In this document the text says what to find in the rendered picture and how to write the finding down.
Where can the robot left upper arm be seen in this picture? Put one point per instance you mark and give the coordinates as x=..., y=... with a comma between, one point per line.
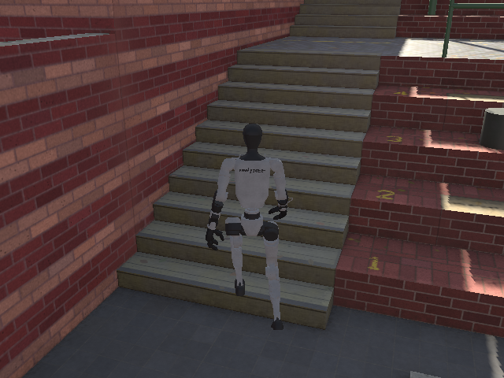
x=227, y=165

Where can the left robot shin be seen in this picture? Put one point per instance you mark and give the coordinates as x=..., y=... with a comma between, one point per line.
x=237, y=260

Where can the robot left hand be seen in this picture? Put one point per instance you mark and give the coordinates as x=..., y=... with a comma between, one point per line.
x=210, y=239

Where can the robot right thigh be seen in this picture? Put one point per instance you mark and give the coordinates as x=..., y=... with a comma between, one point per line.
x=271, y=240

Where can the left robot forearm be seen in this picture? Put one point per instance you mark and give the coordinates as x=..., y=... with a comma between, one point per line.
x=215, y=213

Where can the right robot forearm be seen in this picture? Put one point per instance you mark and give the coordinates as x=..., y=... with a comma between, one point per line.
x=282, y=204

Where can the robot right upper arm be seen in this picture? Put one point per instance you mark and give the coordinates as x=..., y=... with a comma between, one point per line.
x=276, y=165

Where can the robot right hand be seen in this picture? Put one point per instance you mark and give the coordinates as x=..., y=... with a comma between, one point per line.
x=281, y=215

